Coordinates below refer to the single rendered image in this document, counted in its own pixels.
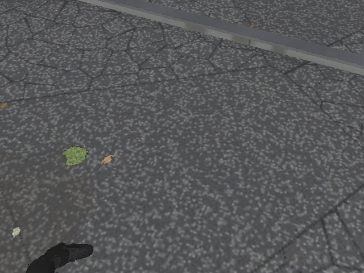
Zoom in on left robot hand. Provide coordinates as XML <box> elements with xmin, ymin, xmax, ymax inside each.
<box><xmin>26</xmin><ymin>242</ymin><xmax>93</xmax><ymax>273</ymax></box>

